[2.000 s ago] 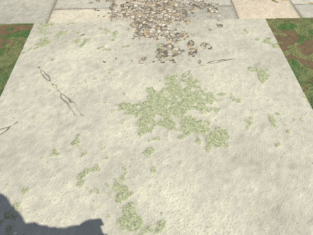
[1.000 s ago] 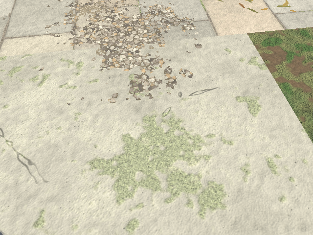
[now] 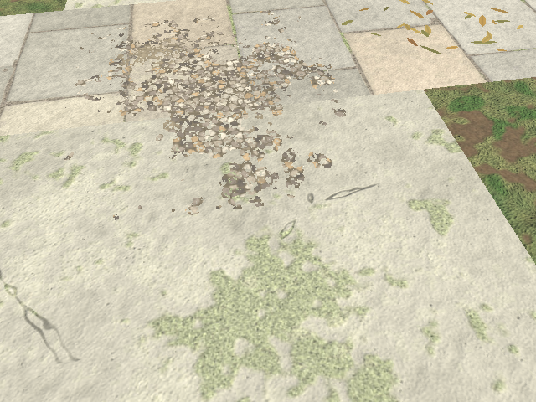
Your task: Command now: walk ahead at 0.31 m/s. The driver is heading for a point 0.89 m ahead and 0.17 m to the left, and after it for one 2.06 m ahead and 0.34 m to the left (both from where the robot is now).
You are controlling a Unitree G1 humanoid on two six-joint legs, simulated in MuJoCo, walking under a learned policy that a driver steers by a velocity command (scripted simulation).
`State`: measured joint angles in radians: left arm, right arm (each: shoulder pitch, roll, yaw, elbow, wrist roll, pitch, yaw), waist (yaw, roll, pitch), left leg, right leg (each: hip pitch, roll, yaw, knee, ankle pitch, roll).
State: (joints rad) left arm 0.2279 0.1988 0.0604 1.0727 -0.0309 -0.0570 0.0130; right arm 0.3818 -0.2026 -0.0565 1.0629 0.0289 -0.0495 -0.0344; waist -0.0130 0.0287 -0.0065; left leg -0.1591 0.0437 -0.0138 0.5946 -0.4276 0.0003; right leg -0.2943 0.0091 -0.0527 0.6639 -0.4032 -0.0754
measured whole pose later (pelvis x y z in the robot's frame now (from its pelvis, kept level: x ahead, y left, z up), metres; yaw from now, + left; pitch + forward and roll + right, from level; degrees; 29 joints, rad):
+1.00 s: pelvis +0.51 +0.12 +0.01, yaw +16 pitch +3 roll +1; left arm 0.06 0.25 0.04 0.80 -0.02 -0.11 -0.04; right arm 0.35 -0.26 -0.06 0.90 0.00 -0.07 -0.01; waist -0.07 -0.04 -0.01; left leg 0.05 -0.10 -0.02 0.25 -0.36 0.08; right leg -0.63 -0.05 -0.02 0.55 0.06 -0.06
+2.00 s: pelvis +1.07 +0.21 +0.01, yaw +1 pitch +3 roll +1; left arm 0.06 0.25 0.03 0.66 -0.02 -0.08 -0.03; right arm 0.40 -0.28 -0.05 0.84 0.02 -0.07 0.01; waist -0.10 -0.04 0.00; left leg -0.02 -0.04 0.01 0.28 -0.31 0.03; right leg -0.61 -0.06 0.02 0.57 0.00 -0.02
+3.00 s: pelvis +1.58 +0.24 +0.02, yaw +2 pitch +2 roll +2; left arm 0.09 0.26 0.05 0.74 -0.01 -0.06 -0.02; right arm 0.37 -0.27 -0.05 0.85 0.01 -0.08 0.01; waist -0.08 -0.04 0.00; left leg -0.03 -0.06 0.04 0.22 -0.24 0.05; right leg -0.66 -0.11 0.04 0.64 0.05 0.01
